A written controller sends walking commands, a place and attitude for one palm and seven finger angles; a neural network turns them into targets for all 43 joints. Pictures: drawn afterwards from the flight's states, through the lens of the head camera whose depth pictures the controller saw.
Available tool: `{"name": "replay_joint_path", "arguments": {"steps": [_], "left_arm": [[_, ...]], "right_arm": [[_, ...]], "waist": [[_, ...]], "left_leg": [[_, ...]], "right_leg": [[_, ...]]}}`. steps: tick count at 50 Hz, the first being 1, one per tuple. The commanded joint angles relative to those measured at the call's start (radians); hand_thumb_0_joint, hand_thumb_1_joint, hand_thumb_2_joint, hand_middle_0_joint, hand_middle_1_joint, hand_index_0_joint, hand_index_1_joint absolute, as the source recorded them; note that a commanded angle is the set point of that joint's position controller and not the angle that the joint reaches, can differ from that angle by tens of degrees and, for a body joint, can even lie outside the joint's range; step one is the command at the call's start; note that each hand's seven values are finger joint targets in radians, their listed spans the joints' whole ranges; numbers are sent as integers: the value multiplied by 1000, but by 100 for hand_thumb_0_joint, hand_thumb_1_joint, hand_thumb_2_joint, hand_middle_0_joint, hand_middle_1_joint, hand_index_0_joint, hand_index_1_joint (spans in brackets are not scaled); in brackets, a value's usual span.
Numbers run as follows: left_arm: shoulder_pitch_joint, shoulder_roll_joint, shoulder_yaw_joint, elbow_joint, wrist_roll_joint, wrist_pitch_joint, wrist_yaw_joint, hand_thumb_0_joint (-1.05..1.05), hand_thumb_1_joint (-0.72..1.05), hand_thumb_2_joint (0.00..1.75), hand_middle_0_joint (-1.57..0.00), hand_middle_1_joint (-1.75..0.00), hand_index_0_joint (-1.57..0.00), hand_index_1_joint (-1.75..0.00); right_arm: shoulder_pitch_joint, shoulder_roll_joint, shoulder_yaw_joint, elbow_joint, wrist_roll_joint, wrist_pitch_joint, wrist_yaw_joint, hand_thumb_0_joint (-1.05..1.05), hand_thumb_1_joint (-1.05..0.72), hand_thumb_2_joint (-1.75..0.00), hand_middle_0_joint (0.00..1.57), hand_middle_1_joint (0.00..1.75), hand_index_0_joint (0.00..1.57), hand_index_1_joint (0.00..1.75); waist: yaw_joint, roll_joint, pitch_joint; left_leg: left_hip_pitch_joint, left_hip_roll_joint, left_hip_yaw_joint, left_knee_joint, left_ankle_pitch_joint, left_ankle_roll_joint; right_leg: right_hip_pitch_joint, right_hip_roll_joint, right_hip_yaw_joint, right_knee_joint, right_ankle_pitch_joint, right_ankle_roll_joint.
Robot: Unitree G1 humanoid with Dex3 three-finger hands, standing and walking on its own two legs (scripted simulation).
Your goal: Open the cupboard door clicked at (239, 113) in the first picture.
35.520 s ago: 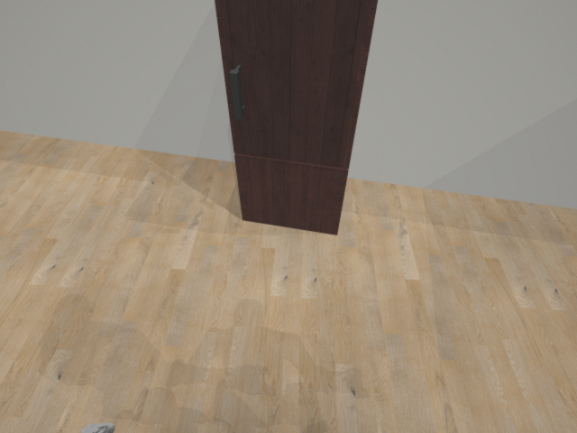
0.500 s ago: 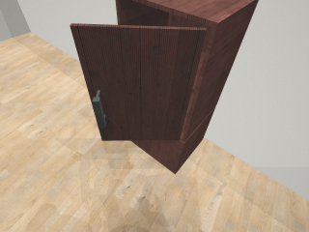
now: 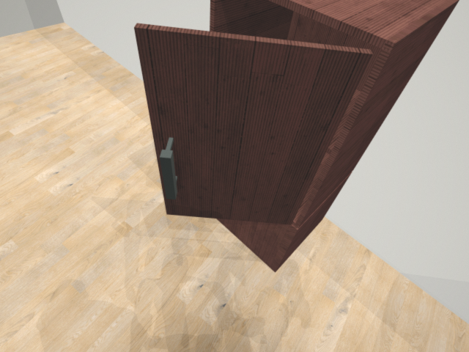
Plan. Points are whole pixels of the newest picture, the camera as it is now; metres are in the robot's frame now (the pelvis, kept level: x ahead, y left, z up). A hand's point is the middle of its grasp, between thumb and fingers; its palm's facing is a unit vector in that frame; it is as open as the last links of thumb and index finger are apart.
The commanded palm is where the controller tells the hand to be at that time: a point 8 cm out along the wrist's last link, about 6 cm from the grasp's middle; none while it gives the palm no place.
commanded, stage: come to a stop and stand still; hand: left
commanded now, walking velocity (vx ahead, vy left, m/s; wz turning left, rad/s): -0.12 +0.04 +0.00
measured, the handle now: (171, 169) +0.52 +0.20 -0.07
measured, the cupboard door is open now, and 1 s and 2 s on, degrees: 41 41 41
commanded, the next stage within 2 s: look again from close up in 1.36 s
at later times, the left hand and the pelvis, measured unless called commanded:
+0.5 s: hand out of the picture -0.03 +0.22 -0.17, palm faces +0.04 -0.98 -0.18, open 7.4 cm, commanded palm none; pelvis -0.05 +0.04 +0.01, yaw +0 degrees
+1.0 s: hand out of the picture -0.06 +0.16 -0.17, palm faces +0.00 -0.98 -0.18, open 7.3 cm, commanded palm none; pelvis -0.07 +0.00 +0.01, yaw +0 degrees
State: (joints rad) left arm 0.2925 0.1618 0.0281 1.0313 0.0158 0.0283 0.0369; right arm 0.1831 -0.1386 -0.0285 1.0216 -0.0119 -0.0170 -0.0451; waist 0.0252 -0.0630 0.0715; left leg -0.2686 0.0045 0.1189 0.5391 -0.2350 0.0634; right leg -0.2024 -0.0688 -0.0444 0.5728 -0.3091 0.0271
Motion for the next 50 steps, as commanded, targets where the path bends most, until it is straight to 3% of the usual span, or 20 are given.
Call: {"name": "replay_joint_path", "arguments": {"steps": [1,3,5,7,9,13,16,17,18,19,21,25,29,34,37,39,41,43,47,50], "left_arm": [[105,66,18,-51,7,-2,4,0,90,90,-20,-30,-20,-30],[124,66,20,-56,9,-6,6,0,90,90,-20,-30,-20,-30],[111,106,23,-62,15,-17,12,0,90,90,-20,-30,-20,-30],[73,158,30,-76,16,-25,14,0,90,90,-20,-30,-20,-30],[53,174,39,-93,19,-22,21,0,90,90,-20,-30,-20,-30],[25,186,46,-101,26,-27,17,0,90,90,-20,-30,-20,-30],[-4,158,40,-95,7,-20,3,0,90,90,-20,-30,-20,-30],[13,112,30,-95,2,-15,-4,0,90,90,-20,-30,-20,-30],[13,76,23,-94,5,-13,-6,0,90,90,-20,-30,-20,-30],[-21,76,20,-80,13,-1,-2,0,90,90,-20,-30,-20,-30],[-30,68,16,-59,14,2,-12,0,90,90,-20,-30,-20,-30],[-12,69,20,-31,11,-12,-29,0,90,90,-20,-30,-20,-30],[-45,66,20,-36,10,-3,-31,0,90,90,-20,-30,-20,-30],[-55,38,15,-37,6,5,-29,0,90,90,-20,-30,-20,-30],[28,16,14,9,0,-1,-20,0,90,90,-20,-30,-20,-30],[62,53,16,30,-1,-13,-8,0,90,90,-20,-30,-20,-30],[50,99,11,35,-3,-22,-1,0,90,90,-20,-30,-20,-30],[15,96,5,30,-7,-35,-3,0,90,90,-20,-30,-20,-30],[25,63,-8,38,-10,-38,-2,0,90,90,-20,-30,-20,-30],[62,54,-10,56,-10,-40,-1,0,90,90,-20,-30,-20,-30]], "right_arm": [[67,-184,-55,-36,0,8,-10,0,-90,-90,20,30,20,30],[22,-178,-56,-50,0,18,-3,0,-90,-90,20,30,20,30],[1,-137,-52,-70,6,28,10,0,-90,-90,20,30,20,30],[-5,-101,-50,-78,1,50,22,0,-90,-90,20,30,20,30],[-33,-104,-57,-87,-3,65,25,0,-90,-90,20,30,20,30],[-8,-92,-47,-89,6,50,35,0,-90,-90,20,30,20,30],[91,-90,-32,-36,5,24,32,0,-90,-90,20,30,20,30],[92,-142,-35,-33,-7,11,30,0,-90,-90,20,30,20,30],[76,-195,-36,-36,-16,13,30,0,-90,-90,20,30,20,30],[70,-191,-36,-27,-19,8,29,0,-90,-90,20,30,20,30],[73,-175,-27,-16,-22,2,16,0,-90,-90,20,30,20,30],[143,-148,-21,20,-16,-11,1,0,-90,-90,20,30,20,30],[226,-138,-23,62,-16,-12,-11,0,-90,-90,20,30,20,30],[230,-147,-29,79,-21,-3,-10,0,-90,-90,20,30,20,30],[217,-141,-33,100,-16,5,-5,0,-90,-90,20,30,20,30],[225,-88,-23,109,-5,6,2,0,-90,-90,20,30,20,30],[220,-26,-1,101,-1,8,11,0,-90,-90,20,30,20,30],[231,-26,2,116,-11,16,13,0,-90,-90,20,30,20,30],[246,-41,5,139,-4,9,11,0,-90,-90,20,30,20,30],[214,-47,7,138,1,7,7,0,-90,-90,20,30,20,30]], "waist": [[-21,187,-115],[-4,165,-122],[-11,30,-113],[-14,-150,-76],[3,-95,-50],[-6,-133,-52],[-38,-48,-85],[-21,124,-88],[-10,193,-61],[-27,259,-3],[-28,184,63],[-40,140,-10],[-63,158,-27],[-63,185,-24],[-28,187,-47],[-14,94,-14],[-30,-18,36],[-50,-103,33],[-51,32,36],[-37,59,35]], "left_leg": [[194,276,-219,-112,752,89],[150,234,-193,-73,613,64],[51,126,-123,-1,325,-14],[-37,14,-54,124,-62,-73],[-100,-3,-101,344,-245,-79],[-111,10,-110,251,-242,-89],[171,18,-100,-149,27,-79],[170,143,-258,-203,84,-31],[33,242,-349,-275,-53,26],[-58,259,-444,-382,-230,51],[-47,277,-478,-441,-313,66],[133,258,-369,-384,-44,85],[188,264,-353,-361,90,86],[91,263,-352,-367,-31,89],[7,215,-315,-326,-98,47],[-118,137,-254,-247,-118,-17],[-89,39,-126,-144,-83,-67],[22,46,-109,-100,1,-69],[61,82,-138,-151,114,-64],[54,90,-143,-163,133,-63]], "right_leg": [[-63,5,18,18,-16,-12],[-19,-2,31,-68,100,-19],[27,-90,138,-149,406,-52],[6,-258,261,-216,535,-163],[-25,-307,286,-248,528,-245],[37,-244,199,-186,537,-217],[-95,-126,122,-105,198,-97],[-140,-35,59,-56,29,-35],[-76,4,-7,-24,-82,-5],[-69,22,-9,74,-129,-2],[-167,18,49,240,-132,-17],[-249,13,64,299,-85,-14],[-258,18,58,261,-90,-9],[-138,22,35,104,-131,-20],[40,51,-2,-93,-7,-27],[182,-1,67,-255,62,-42],[41,-139,192,-330,-91,-103],[-82,-103,192,-350,-129,-102],[-65,-41,124,-283,25,-68],[-20,-32,114,-274,100,-59]]}}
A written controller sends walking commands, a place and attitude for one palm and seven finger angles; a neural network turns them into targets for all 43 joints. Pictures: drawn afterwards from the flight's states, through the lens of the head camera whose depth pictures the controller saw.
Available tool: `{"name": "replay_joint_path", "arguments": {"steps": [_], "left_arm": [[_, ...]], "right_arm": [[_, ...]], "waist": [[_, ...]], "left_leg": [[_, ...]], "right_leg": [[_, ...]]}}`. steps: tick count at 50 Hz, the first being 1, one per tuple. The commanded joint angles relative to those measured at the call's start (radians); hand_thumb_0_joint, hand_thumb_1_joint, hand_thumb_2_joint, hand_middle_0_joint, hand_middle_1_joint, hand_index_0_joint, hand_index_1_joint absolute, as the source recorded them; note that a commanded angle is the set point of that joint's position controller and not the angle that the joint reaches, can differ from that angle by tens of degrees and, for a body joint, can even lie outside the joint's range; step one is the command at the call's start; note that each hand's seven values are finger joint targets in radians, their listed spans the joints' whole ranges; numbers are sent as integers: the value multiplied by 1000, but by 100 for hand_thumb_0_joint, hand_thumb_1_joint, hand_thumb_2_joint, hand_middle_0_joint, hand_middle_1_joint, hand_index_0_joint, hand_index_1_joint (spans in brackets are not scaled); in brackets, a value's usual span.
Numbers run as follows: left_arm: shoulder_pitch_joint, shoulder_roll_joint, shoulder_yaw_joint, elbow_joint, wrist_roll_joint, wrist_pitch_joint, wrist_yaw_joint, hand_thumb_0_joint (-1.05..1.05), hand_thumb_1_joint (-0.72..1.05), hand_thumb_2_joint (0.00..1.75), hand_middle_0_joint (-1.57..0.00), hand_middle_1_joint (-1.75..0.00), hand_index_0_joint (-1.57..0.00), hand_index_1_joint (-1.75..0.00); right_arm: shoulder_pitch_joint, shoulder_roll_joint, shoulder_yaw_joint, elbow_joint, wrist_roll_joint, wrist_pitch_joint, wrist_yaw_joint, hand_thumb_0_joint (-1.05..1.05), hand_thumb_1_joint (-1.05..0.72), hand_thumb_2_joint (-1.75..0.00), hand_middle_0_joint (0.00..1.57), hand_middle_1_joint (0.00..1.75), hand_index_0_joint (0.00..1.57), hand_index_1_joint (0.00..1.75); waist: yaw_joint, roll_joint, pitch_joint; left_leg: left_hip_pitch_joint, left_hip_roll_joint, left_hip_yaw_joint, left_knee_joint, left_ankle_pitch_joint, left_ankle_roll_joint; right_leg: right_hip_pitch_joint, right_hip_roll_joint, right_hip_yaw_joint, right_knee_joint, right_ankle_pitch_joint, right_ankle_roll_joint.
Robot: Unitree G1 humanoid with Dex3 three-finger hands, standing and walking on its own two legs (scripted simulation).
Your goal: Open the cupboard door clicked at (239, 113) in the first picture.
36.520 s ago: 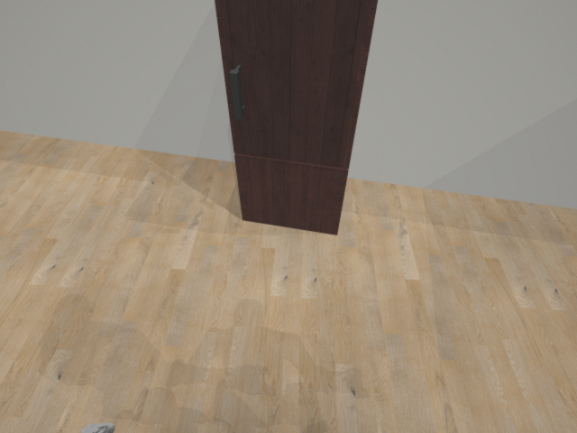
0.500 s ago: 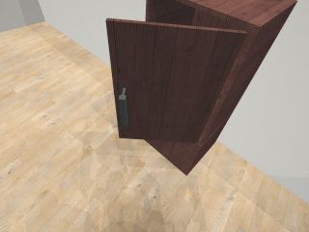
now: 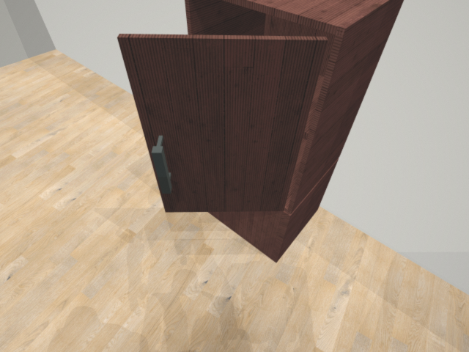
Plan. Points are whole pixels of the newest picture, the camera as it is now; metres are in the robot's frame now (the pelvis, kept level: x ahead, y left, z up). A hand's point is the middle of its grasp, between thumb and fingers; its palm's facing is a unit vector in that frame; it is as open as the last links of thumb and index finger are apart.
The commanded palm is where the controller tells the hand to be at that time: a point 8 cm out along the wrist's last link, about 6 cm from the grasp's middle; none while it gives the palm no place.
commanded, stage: come to a stop and stand still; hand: left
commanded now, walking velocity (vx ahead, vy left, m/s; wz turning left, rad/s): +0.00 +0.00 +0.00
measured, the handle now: (163, 165) +0.59 +0.20 -0.08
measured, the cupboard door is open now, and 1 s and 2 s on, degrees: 41 41 41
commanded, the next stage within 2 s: look again from close up in 0.36 s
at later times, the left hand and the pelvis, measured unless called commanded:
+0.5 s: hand out of the picture -0.04 +0.14 -0.18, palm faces +0.05 -0.99 -0.14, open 7.4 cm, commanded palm none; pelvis +0.00 -0.01 +0.00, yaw +0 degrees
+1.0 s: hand out of the picture -0.03 +0.22 -0.18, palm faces +0.04 -0.98 -0.21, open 7.4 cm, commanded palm none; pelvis -0.03 +0.03 -0.01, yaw +2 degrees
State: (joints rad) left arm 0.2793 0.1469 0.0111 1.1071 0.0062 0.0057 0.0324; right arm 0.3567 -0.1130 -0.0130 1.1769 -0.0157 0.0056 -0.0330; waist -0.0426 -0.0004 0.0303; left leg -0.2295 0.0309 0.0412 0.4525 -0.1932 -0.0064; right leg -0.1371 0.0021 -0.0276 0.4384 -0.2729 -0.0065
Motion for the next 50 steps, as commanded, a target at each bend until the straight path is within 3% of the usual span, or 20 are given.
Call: {"name": "replay_joint_path", "arguments": {"steps": [1,8,11,22,23,24,25,26,27,29,31,33,37,42,45,50], "left_arm": [[87,65,6,-16,-1,-19,4,0,90,90,-20,-30,-20,-30],[126,49,3,-4,5,-26,8,0,90,90,-20,-30,-20,-30],[142,42,1,-1,7,-28,10,0,90,90,-20,-30,-20,-30],[154,49,1,5,8,-27,9,0,90,90,-20,-30,-20,-30],[218,90,2,30,26,-65,45,0,90,90,-20,-30,-20,-30],[170,131,10,1,21,-75,45,0,90,90,-20,-30,-20,-30],[175,114,7,-24,18,-73,41,0,90,90,-20,-30,-20,-30],[167,95,2,-31,10,-69,38,0,90,90,-20,-30,-20,-30],[163,92,2,-41,7,-65,33,0,90,90,-20,-30,-20,-30],[130,86,-2,-58,11,-45,26,0,90,90,-20,-30,-20,-30],[120,93,-2,-70,13,-33,20,0,90,90,-20,-30,-20,-30],[109,97,-2,-84,15,-25,16,0,90,90,-20,-30,-20,-30],[104,116,3,-110,17,-16,10,0,90,90,-20,-30,-20,-30],[113,124,7,-129,18,-13,6,0,90,90,-20,-30,-20,-30],[123,128,7,-127,19,-15,3,0,90,90,-20,-30,-20,-30],[123,133,4,-115,17,-22,1,0,90,90,-20,-30,-20,-30]], "right_arm": [[30,-74,-9,-21,5,-16,-6,0,-90,-90,20,30,20,30],[-10,-76,-11,-28,7,-14,-8,0,-90,-90,20,30,20,30],[-27,-77,-12,-28,8,-12,-8,0,-90,-90,20,30,20,30],[-49,-93,-7,-42,6,-14,-8,0,-90,-90,20,30,20,30],[-159,-118,-1,-121,12,-40,6,0,-90,-90,20,30,20,30],[-116,-93,5,-165,10,-35,7,0,-90,-90,20,30,20,30],[-26,-73,2,-157,5,-48,5,0,-90,-90,20,30,20,30],[-8,-96,-2,-150,6,-52,1,0,-90,-90,20,30,20,30],[-24,-109,-6,-154,10,-47,-1,0,-90,-90,20,30,20,30],[-44,-119,-5,-162,5,-41,0,0,-90,-90,20,30,20,30],[-61,-131,-6,-180,4,-31,5,0,-90,-90,20,30,20,30],[-61,-145,-13,-193,-1,-24,10,0,-90,-90,20,30,20,30],[-55,-167,-20,-205,-6,-21,14,0,-90,-90,20,30,20,30],[-63,-197,-25,-216,-6,-26,16,0,-90,-90,20,30,20,30],[-69,-203,-25,-214,-3,-29,16,0,-90,-90,20,30,20,30],[-61,-196,-21,-195,0,-31,17,0,-90,-90,20,30,20,30]], "waist": [[32,-10,65],[31,-10,49],[34,-38,66],[41,-6,61],[86,-13,57],[15,-24,40],[8,-73,-97],[17,-84,-164],[28,-94,-143],[35,25,-21],[43,5,71],[38,-10,111],[42,8,92],[54,38,60],[59,50,43],[52,7,30]], "left_leg": [[31,64,-63,-74,99,7],[69,67,-59,-74,109,6],[77,67,-59,-72,104,5],[69,68,-64,-88,99,5],[-14,55,-32,158,93,-15],[-27,29,-35,105,5,-13],[6,25,-27,62,5,11],[34,39,-46,62,104,19],[37,48,-57,58,136,22],[14,62,-74,24,159,25],[-56,59,-106,-15,42,32],[-94,49,-124,-56,-111,35],[-136,55,-167,-118,-251,44],[-172,74,-206,-173,-310,55],[-168,79,-212,-189,-309,59],[-123,65,-184,-157,-235,51]], "right_leg": [[-85,-104,101,-143,78,-24],[-94,-104,105,-152,105,-19],[-111,-107,104,-161,102,-17],[-91,-104,101,-166,86,-16],[-77,-179,191,-138,623,25],[-21,-226,150,-71,921,0],[68,-195,103,22,922,-29],[98,-168,76,50,811,-37],[59,-150,77,33,644,-36],[-47,-119,71,-1,322,-41],[-114,-94,76,-40,41,-36],[-164,-86,87,-61,-121,-39],[-151,-75,69,-38,-161,-31],[-97,-66,40,-5,-97,-26],[-79,-69,36,-5,-63,-25],[-102,-89,60,-46,-66,-26]]}}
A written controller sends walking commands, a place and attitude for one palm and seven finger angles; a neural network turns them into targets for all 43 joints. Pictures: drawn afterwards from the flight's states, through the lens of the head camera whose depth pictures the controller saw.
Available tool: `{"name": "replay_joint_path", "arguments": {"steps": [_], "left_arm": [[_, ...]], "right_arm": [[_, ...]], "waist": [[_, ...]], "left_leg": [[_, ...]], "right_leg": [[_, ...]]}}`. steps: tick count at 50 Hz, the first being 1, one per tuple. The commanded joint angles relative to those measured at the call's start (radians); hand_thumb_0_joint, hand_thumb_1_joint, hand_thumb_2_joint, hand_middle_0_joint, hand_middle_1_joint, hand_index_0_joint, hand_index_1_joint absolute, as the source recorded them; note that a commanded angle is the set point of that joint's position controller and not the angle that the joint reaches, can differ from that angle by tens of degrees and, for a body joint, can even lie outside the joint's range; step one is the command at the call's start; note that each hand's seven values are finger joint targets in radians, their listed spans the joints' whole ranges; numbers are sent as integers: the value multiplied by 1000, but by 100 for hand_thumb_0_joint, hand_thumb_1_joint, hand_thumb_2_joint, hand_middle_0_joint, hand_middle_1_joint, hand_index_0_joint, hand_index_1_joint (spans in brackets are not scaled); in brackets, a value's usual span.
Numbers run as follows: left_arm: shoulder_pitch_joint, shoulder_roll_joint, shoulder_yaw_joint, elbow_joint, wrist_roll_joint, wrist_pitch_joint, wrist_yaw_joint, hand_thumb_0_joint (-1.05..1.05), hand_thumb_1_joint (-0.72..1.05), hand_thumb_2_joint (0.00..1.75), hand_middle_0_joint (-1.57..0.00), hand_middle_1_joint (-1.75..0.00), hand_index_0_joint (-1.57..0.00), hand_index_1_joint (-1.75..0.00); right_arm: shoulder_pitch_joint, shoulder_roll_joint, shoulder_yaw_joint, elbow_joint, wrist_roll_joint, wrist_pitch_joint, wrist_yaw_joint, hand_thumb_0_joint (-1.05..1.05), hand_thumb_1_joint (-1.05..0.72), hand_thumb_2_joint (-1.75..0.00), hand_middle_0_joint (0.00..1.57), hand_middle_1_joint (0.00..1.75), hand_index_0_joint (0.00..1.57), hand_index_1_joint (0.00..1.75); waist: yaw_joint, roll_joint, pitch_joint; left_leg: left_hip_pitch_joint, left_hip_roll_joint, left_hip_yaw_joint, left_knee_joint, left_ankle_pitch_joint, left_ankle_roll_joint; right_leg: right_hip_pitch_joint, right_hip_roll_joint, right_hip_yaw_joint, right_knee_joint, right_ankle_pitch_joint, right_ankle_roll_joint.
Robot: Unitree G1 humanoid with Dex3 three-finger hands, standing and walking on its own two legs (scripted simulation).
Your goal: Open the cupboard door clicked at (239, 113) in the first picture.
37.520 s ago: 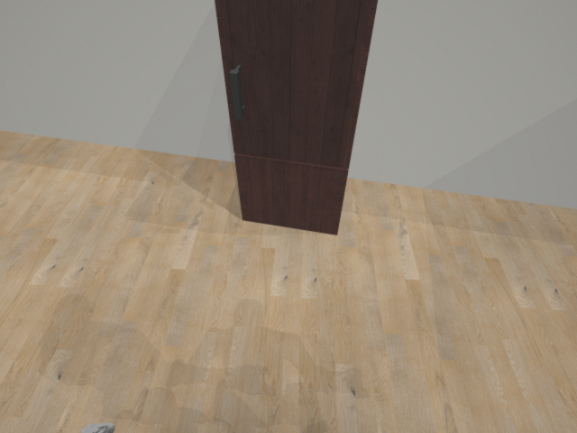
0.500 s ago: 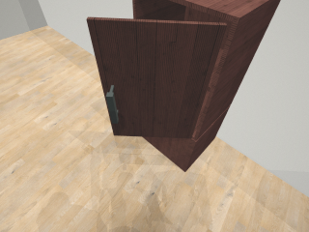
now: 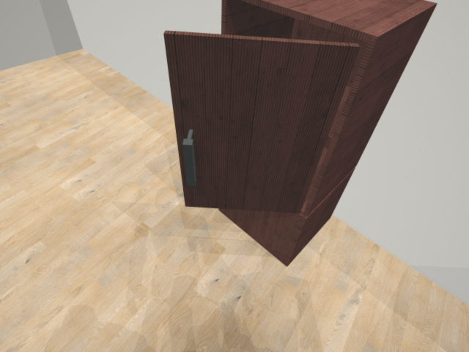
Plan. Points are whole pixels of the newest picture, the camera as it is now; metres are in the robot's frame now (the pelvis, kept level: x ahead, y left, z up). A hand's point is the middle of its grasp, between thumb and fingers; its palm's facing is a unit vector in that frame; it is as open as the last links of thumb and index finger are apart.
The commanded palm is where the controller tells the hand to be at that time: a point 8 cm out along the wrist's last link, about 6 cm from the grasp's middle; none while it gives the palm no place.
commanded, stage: shuffle to correct the standing spot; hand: left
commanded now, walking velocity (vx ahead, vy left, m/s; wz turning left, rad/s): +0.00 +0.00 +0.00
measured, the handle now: (191, 158) +0.63 +0.16 -0.08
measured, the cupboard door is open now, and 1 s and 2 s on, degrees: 41 41 41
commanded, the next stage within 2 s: come to a stop and stand still in 0.46 s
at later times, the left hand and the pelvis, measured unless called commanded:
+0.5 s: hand out of the picture -0.03 +0.13 -0.19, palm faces +0.05 -0.99 -0.10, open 7.4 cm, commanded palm none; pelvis +0.04 -0.02 -0.01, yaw -1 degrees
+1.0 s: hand out of the picture +0.08 +0.14 -0.18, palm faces +0.03 -0.98 -0.19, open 7.3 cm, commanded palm none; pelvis +0.06 -0.03 +0.00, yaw -1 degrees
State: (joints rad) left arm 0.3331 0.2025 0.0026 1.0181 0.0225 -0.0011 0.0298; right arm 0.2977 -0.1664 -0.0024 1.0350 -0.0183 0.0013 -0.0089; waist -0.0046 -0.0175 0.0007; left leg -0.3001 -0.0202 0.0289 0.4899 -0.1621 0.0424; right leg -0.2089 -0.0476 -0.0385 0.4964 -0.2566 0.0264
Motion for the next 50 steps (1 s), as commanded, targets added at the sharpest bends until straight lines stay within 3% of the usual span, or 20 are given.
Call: {"name": "replay_joint_path", "arguments": {"steps": [1,5,14,18,22,26,28,30,31,32,33,35,37,39,40,41,43,46,49,50], "left_arm": [[73,78,12,-22,0,-16,3,0,90,90,-20,-30,-20,-30],[114,52,10,3,7,-5,-1,0,90,90,-20,-30,-20,-30],[171,36,20,28,2,-20,-13,0,90,90,-20,-30,-20,-30],[178,33,25,27,2,-19,-11,0,90,90,-20,-30,-20,-30],[193,16,28,28,4,-24,-14,0,90,90,-20,-30,-20,-30],[191,-16,28,21,10,-31,-20,0,90,90,-20,-30,-20,-30],[186,-25,29,17,10,-33,-23,0,90,90,-20,-30,-20,-30],[217,-16,36,31,7,-39,-16,0,90,90,-20,-30,-20,-30],[251,11,42,49,5,-45,-8,0,90,90,-20,-30,-20,-30],[278,46,49,61,2,-46,2,0,90,90,-20,-30,-20,-30],[273,45,44,64,0,-48,9,0,90,90,-20,-30,-20,-30],[235,33,29,60,3,-49,21,0,90,90,-20,-30,-20,-30],[152,59,25,34,-7,-44,24,0,90,90,-20,-30,-20,-30],[103,39,24,-6,-12,-30,27,0,90,90,-20,-30,-20,-30],[95,20,24,-16,-7,-20,32,0,90,90,-20,-30,-20,-30],[85,21,26,-17,-6,-15,34,0,90,90,-20,-30,-20,-30],[89,27,30,-16,-9,-8,32,0,90,90,-20,-30,-20,-30],[89,47,35,-24,-5,-6,29,0,90,90,-20,-30,-20,-30],[77,45,32,-43,-2,-2,27,0,90,90,-20,-30,-20,-30],[87,65,27,-41,4,-20,58,0,90,90,-20,-30,-20,-30]], "right_arm": [[-1,-139,-31,-48,3,-27,-7,0,-90,-90,20,30,20,30],[14,-128,-32,-24,-4,-8,-6,0,-90,-90,20,30,20,30],[17,-93,-36,-20,-2,-24,-10,0,-90,-90,20,30,20,30],[31,-81,-39,-19,-3,-27,-9,0,-90,-90,20,30,20,30],[57,-81,-42,-12,-1,-37,-13,0,-90,-90,20,30,20,30],[93,-118,-55,1,0,-49,-22,0,-90,-90,20,30,20,30],[90,-125,-58,1,-1,-49,-27,0,-90,-90,20,30,20,30],[56,-84,-45,-4,5,-53,-30,0,-90,-90,20,30,20,30],[28,-55,-35,-15,7,-59,-31,0,-90,-90,20,30,20,30],[11,-20,-24,-24,7,-60,-30,0,-90,-90,20,30,20,30],[-20,-6,-18,-29,5,-51,-31,0,-90,-90,20,30,20,30],[-16,10,-12,-13,13,-43,-33,0,-90,-90,20,30,20,30],[26,-14,-18,12,20,-38,-33,0,-90,-90,20,30,20,30],[71,-65,-34,35,13,-37,-40,0,-90,-90,20,30,20,30],[69,-76,-37,33,13,-31,-40,0,-90,-90,20,30,20,30],[55,-81,-36,33,14,-28,-42,0,-90,-90,20,30,20,30],[7,-81,-36,8,15,-23,-44,0,-90,-90,20,30,20,30],[-12,-79,-41,-16,13,-17,-41,0,-90,-90,20,30,20,30],[-37,-77,-41,-32,11,-12,-33,0,-90,-90,20,30,20,30],[-85,-143,-51,-106,18,-23,-28,0,-90,-90,20,30,20,30]], "waist": [[11,27,59],[12,36,96],[10,-6,104],[2,-2,141],[2,51,135],[2,140,98],[9,140,80],[39,43,59],[50,-79,36],[53,-193,12],[56,-208,33],[36,-122,18],[-9,-103,-18],[-15,-27,-44],[-9,22,7],[-2,93,22],[14,90,28],[14,42,-14],[14,2,-58],[5,129,-29]], "left_leg": [[-42,113,-170,-192,-257,0],[-78,123,-176,-205,-459,6],[-68,106,-126,-87,-361,15],[-81,95,-111,-46,-387,11],[-61,133,-152,-81,-369,31],[30,242,-280,-164,-275,97],[62,258,-276,-139,-175,112],[-53,177,-138,-4,45,62],[-115,99,-21,116,101,16],[-182,46,51,198,-28,-18],[-221,42,53,236,-258,-33],[-186,51,43,196,-274,-42],[-12,46,50,0,-12,-38],[210,130,10,33,553,5],[210,162,-4,39,653,24],[203,180,-31,28,705,36],[180,180,-58,9,645,42],[164,154,-41,22,523,24],[150,149,-44,12,386,17],[230,172,-14,176,574,-5]], "right_leg": [[-40,-43,75,-110,-87,-59],[-74,-14,56,-99,-273,-57],[-97,-33,121,-118,-259,-98],[-157,-41,152,-126,-344,-109],[-158,-14,108,-62,-264,-105],[-178,37,-8,90,-109,-77],[-166,39,-22,64,-92,-72],[21,-7,49,-43,80,-81],[126,-77,130,-62,331,-95],[209,-162,205,-76,633,-119],[234,-219,224,-64,917,-141],[265,-222,179,-5,1183,-153],[203,-156,100,61,1127,-111],[34,-67,42,80,739,-49],[-17,-46,40,47,527,-31],[-19,-39,36,25,375,-26],[-2,-39,47,-16,295,-30],[36,-64,68,-22,423,-39],[51,-69,77,-31,379,-50],[-91,-84,135,-40,577,-35]]}}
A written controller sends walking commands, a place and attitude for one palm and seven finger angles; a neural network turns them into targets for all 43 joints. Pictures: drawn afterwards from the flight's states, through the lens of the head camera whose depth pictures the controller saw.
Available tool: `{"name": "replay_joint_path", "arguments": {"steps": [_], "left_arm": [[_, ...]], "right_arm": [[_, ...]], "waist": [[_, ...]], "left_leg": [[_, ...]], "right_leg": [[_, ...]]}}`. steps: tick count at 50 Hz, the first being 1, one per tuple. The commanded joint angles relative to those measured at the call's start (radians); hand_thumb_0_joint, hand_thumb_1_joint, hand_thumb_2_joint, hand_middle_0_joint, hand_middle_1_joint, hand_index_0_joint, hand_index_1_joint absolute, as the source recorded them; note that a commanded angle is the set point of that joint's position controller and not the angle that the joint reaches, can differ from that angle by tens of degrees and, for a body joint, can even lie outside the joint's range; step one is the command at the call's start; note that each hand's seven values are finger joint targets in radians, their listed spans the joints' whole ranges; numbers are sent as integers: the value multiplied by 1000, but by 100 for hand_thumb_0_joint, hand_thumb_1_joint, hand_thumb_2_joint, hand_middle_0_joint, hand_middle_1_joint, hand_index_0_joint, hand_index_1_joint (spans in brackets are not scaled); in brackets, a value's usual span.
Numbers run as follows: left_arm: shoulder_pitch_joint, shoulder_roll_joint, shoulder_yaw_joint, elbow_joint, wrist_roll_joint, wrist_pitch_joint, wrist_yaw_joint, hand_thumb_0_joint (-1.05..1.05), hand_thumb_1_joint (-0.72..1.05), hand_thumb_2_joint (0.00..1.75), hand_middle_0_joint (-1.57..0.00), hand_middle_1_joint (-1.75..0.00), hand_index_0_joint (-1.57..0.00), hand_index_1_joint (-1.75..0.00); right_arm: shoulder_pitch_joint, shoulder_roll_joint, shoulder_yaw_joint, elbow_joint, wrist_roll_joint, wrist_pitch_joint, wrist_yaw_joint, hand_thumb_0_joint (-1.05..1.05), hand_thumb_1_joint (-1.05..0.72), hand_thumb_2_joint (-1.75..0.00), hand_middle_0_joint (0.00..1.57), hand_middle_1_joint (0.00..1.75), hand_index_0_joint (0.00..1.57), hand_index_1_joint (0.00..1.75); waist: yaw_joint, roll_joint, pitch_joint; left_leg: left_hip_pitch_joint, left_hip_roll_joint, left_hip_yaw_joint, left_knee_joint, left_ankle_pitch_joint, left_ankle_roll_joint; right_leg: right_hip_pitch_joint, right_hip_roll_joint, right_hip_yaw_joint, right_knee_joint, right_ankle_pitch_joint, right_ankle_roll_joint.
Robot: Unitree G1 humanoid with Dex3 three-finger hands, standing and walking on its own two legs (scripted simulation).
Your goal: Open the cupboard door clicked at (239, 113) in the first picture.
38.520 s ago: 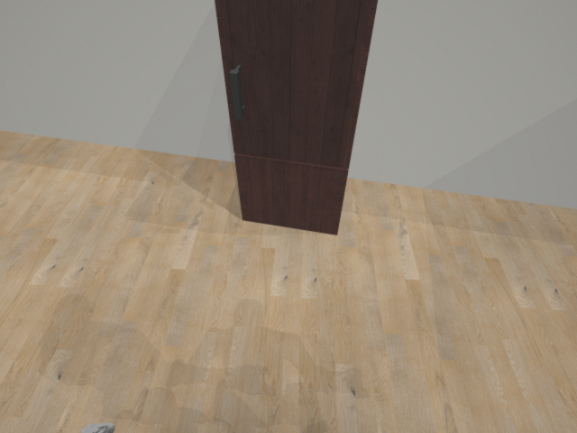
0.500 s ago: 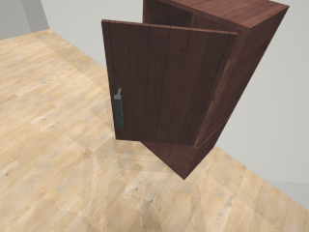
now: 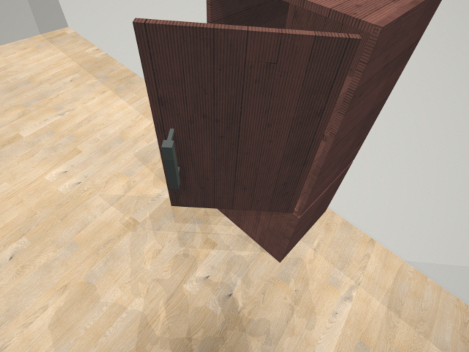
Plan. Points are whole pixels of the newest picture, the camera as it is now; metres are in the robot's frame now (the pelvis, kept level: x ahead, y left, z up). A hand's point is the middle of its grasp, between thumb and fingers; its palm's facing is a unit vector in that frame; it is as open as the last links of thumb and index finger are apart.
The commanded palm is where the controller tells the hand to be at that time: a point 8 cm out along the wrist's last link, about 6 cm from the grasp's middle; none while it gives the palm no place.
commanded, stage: come to a stop and stand still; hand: left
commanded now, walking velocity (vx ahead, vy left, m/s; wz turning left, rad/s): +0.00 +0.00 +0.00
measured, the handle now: (173, 159) +0.56 +0.19 -0.07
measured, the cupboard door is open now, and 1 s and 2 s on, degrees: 41 41 41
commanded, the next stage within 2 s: look again from close up in 0.48 s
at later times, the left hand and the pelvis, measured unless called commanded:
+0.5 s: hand out of the picture -0.03 +0.20 -0.17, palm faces -0.02 -0.97 -0.23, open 7.4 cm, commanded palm none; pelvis -0.05 +0.01 +0.00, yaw +0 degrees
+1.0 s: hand out of the picture -0.01 +0.18 -0.17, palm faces -0.02 -0.98 -0.20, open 7.4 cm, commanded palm none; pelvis -0.02 +0.00 +0.01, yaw -1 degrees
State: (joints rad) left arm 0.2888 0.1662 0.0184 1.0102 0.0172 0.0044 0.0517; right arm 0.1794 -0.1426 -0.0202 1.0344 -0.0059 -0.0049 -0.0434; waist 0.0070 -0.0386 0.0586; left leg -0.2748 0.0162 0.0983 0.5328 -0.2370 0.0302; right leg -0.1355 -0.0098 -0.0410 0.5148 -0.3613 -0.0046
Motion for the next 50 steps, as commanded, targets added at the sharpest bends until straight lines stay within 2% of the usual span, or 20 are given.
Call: {"name": "replay_joint_path", "arguments": {"steps": [1,2,3,4,5,6,7,8,9,13,18,20,23,25,28,29,35,40,43,50], "left_arm": [[66,144,17,-89,4,-28,26,0,90,90,-20,-30,-20,-30],[48,123,11,-103,4,-21,17,0,90,90,-20,-30,-20,-30],[46,116,8,-110,5,-21,11,0,90,90,-20,-30,-20,-30],[51,106,5,-110,7,-23,8,0,90,90,-20,-30,-20,-30],[58,112,4,-106,5,-21,5,0,90,90,-20,-30,-20,-30],[47,112,1,-104,4,-20,1,0,90,90,-20,-30,-20,-30],[34,111,-3,-104,3,-18,-3,0,90,90,-20,-30,-20,-30],[19,118,-5,-108,4,-15,-6,0,90,90,-20,-30,-20,-30],[12,128,-4,-113,7,-15,-10,0,90,90,-20,-30,-20,-30],[26,150,-1,-111,7,-10,-14,0,90,90,-20,-30,-20,-30],[35,156,-6,-94,2,-16,-17,0,90,90,-20,-30,-20,-30],[41,154,-7,-82,1,-16,-17,0,90,90,-20,-30,-20,-30],[64,146,-8,-58,1,-18,-19,0,90,90,-20,-30,-20,-30],[71,147,-9,-42,1,-24,-19,0,90,90,-20,-30,-20,-30],[77,139,-13,-15,-2,-27,-21,0,90,90,-20,-30,-20,-30],[73,137,-13,-10,0,-28,-20,0,90,90,-20,-30,-20,-30],[72,132,-17,28,-1,-32,-20,0,90,90,-20,-30,-20,-30],[68,133,-17,45,0,-36,-21,0,90,90,-20,-30,-20,-30],[53,141,-16,48,-1,-37,-22,0,90,90,-20,-30,-20,-30],[37,159,-12,44,1,-39,-21,0,90,90,-20,-30,-20,-30]], "right_arm": [[111,-133,-29,-106,-4,-7,20,0,-90,-90,20,30,20,30],[83,-142,-28,-124,-9,1,24,0,-90,-90,20,30,20,30],[88,-146,-27,-139,-12,0,26,0,-90,-90,20,30,20,30],[73,-143,-20,-149,-15,-5,27,0,-90,-90,20,30,20,30],[64,-145,-19,-160,-13,-5,29,0,-90,-90,20,30,20,30],[62,-147,-18,-165,-11,-5,30,0,-90,-90,20,30,20,30],[60,-150,-18,-168,-11,-1,32,0,-90,-90,20,30,20,30],[61,-150,-20,-168,-12,3,35,0,-90,-90,20,30,20,30],[62,-145,-20,-165,-17,3,38,0,-90,-90,20,30,20,30],[93,-155,-19,-147,-20,8,42,0,-90,-90,20,30,20,30],[131,-150,-9,-110,-17,-2,41,0,-90,-90,20,30,20,30],[132,-153,-7,-91,-17,-5,39,0,-90,-90,20,30,20,30],[136,-160,-8,-68,-15,-12,36,0,-90,-90,20,30,20,30],[135,-159,-6,-52,-12,-19,34,0,-90,-90,20,30,20,30],[145,-157,-6,-27,-10,-24,31,0,-90,-90,20,30,20,30],[145,-152,-5,-17,-9,-25,30,0,-90,-90,20,30,20,30],[136,-156,-6,14,-5,-32,26,0,-90,-90,20,30,20,30],[114,-157,-6,21,-3,-36,23,0,-90,-90,20,30,20,30],[98,-164,-8,22,-3,-35,23,0,-90,-90,20,30,20,30],[52,-181,-7,23,-3,-38,22,0,-90,-90,20,30,20,30]], "waist": [[-43,154,-136],[-31,177,-105],[-32,175,-97],[-12,181,-84],[-9,138,-70],[-11,60,-48],[-15,22,-13],[-21,9,27],[-19,23,51],[-19,-30,53],[-19,-28,29],[-17,21,41],[-5,49,29],[0,32,18],[-6,49,-12],[-5,51,3],[-6,63,-5],[-5,38,-16],[-10,30,-12],[-3,21,-26]], "left_leg": [[90,128,-127,65,315,14],[59,129,-143,9,186,23],[39,133,-168,-26,163,34],[13,135,-183,-53,158,46],[0,127,-182,-66,101,46],[-18,117,-180,-83,20,43],[-29,103,-168,-107,-92,35],[-46,89,-163,-130,-186,28],[-58,79,-159,-147,-202,26],[-49,67,-148,-155,-246,19],[-15,65,-140,-152,-182,15],[-27,77,-156,-180,-199,17],[-53,94,-182,-221,-222,23],[-55,97,-181,-221,-190,25],[-1,99,-170,-214,-152,20],[-4,103,-172,-221,-144,22],[32,108,-161,-215,-89,19],[66,108,-138,-190,2,18],[84,105,-131,-181,23,13],[110,109,-123,-159,131,16]], "right_leg": [[-87,-123,105,-36,334,-51],[-130,-79,106,-26,138,-66],[-139,-49,84,-10,69,-64],[-120,-40,69,-16,57,-59],[-124,-36,70,-20,33,-56],[-135,-40,79,-37,8,-55],[-172,-51,95,-64,-62,-57],[-214,-56,106,-85,-139,-58],[-231,-59,113,-96,-164,-61],[-290,-69,135,-131,-278,-61],[-288,-80,150,-151,-252,-64],[-278,-71,141,-142,-230,-59],[-226,-59,127,-120,-160,-56],[-188,-65,128,-128,-111,-57],[-192,-70,131,-136,-82,-55],[-186,-70,124,-141,-62,-55],[-170,-74,127,-150,5,-50],[-157,-83,134,-160,72,-48],[-168,-85,142,-170,66,-47],[-132,-91,138,-164,176,-40]]}}
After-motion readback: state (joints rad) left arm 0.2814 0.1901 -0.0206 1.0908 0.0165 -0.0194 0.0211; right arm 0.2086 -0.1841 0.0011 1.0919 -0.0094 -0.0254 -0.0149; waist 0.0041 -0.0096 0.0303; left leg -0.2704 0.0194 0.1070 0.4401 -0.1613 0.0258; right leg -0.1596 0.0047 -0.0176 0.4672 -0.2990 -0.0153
